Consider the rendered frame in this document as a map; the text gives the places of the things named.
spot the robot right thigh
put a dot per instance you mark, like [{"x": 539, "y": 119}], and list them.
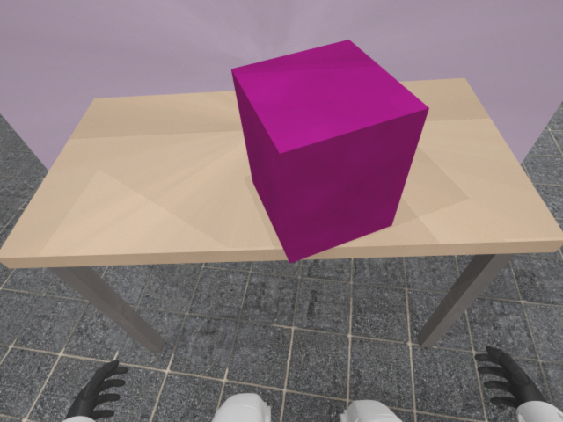
[{"x": 368, "y": 411}]

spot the robot right forearm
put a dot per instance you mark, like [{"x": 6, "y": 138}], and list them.
[{"x": 537, "y": 411}]

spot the carton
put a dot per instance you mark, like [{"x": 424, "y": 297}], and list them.
[{"x": 330, "y": 138}]

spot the robot left thigh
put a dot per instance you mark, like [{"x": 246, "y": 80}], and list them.
[{"x": 245, "y": 407}]

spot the table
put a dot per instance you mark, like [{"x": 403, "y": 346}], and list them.
[{"x": 165, "y": 179}]

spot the robot thigh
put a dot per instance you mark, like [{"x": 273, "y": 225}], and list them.
[
  {"x": 245, "y": 407},
  {"x": 368, "y": 411}
]

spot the robot left hand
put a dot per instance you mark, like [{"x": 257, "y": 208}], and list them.
[{"x": 89, "y": 397}]

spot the robot right hand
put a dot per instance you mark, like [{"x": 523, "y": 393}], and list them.
[{"x": 518, "y": 383}]

